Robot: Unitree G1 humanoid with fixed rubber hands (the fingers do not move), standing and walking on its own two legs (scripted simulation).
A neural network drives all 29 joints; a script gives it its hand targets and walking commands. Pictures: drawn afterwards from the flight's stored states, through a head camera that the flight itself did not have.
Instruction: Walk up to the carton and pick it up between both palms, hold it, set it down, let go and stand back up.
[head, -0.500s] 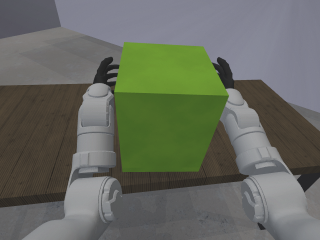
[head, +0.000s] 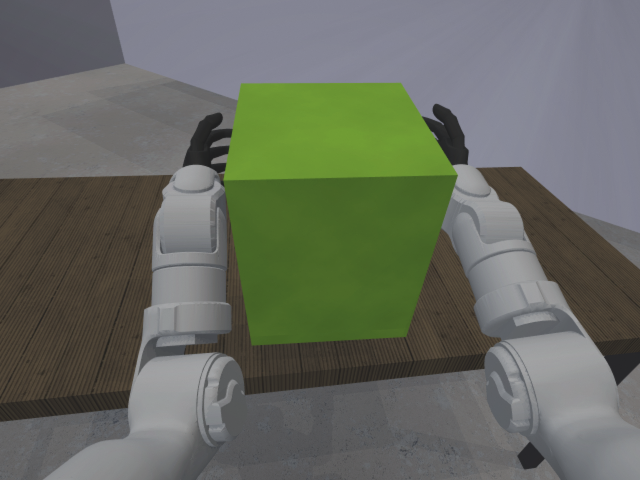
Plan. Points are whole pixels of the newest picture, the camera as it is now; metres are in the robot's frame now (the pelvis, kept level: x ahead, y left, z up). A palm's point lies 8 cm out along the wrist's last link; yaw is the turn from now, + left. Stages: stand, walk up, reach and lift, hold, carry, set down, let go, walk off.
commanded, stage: hold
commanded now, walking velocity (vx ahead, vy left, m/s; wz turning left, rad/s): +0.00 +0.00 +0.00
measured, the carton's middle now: (326, 214) +0.38 -0.01 +0.20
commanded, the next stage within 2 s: none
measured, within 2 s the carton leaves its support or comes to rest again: neither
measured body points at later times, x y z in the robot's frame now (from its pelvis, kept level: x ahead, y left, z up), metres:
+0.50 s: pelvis +0.00 +0.00 +0.00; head -0.08 +0.04 +0.44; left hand +0.39 +0.14 +0.26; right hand +0.38 -0.15 +0.28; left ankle +0.02 +0.14 -0.75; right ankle +0.02 -0.14 -0.75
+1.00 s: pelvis +0.00 +0.00 +0.00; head -0.08 +0.03 +0.44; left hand +0.39 +0.14 +0.26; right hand +0.39 -0.16 +0.28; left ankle +0.02 +0.14 -0.75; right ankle +0.02 -0.14 -0.75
